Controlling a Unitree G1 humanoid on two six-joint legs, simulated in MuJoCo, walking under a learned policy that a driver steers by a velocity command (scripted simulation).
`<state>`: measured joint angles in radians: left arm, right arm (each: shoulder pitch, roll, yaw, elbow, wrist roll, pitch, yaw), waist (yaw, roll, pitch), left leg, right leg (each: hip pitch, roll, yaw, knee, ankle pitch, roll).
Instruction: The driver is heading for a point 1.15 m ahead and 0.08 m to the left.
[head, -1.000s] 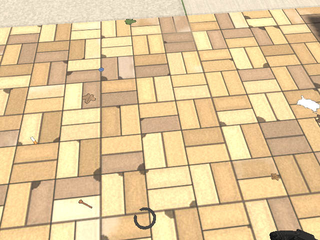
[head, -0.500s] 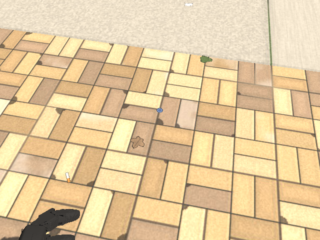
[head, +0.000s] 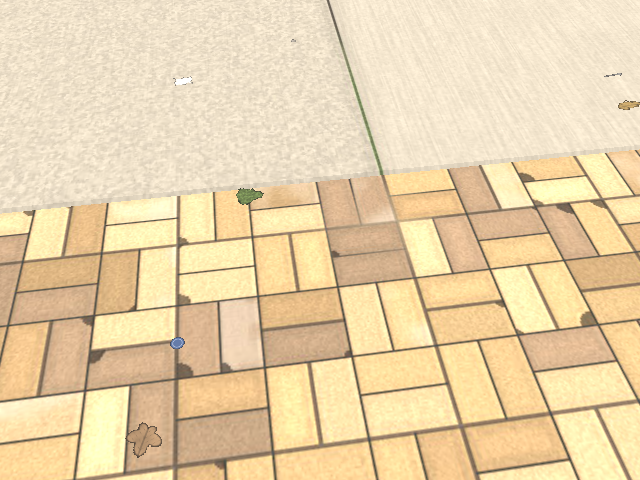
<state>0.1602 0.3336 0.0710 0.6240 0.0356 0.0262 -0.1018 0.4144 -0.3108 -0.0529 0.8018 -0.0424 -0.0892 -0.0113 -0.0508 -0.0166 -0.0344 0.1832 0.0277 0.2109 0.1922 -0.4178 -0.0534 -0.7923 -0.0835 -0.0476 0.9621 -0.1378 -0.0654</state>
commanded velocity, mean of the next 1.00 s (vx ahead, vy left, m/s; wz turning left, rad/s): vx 0.98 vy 0.00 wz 0.37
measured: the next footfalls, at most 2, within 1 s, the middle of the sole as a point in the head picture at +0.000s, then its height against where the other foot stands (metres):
right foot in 0.10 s outside the picture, level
left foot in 0.56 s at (350, 382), level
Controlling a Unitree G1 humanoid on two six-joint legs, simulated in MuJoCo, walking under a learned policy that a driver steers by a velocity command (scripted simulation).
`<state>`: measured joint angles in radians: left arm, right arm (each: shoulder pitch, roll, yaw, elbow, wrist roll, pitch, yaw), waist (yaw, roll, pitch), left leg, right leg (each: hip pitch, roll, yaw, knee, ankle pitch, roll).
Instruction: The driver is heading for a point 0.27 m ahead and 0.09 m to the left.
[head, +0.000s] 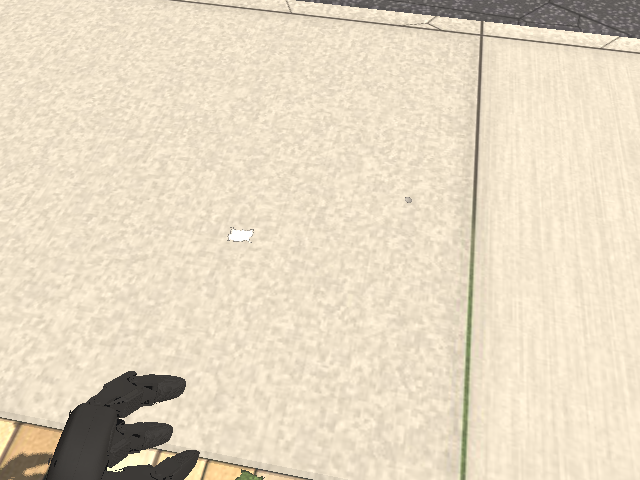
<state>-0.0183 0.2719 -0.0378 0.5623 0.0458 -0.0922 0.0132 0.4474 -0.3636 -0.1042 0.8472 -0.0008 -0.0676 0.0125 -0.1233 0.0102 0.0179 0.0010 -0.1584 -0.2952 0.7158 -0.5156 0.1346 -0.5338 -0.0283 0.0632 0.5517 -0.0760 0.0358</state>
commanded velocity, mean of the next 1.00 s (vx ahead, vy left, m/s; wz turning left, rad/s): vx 0.29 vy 0.00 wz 0.28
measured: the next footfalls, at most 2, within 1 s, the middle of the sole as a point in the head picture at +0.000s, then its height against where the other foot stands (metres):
left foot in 0.36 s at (251, 476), level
right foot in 0.72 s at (367, 437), level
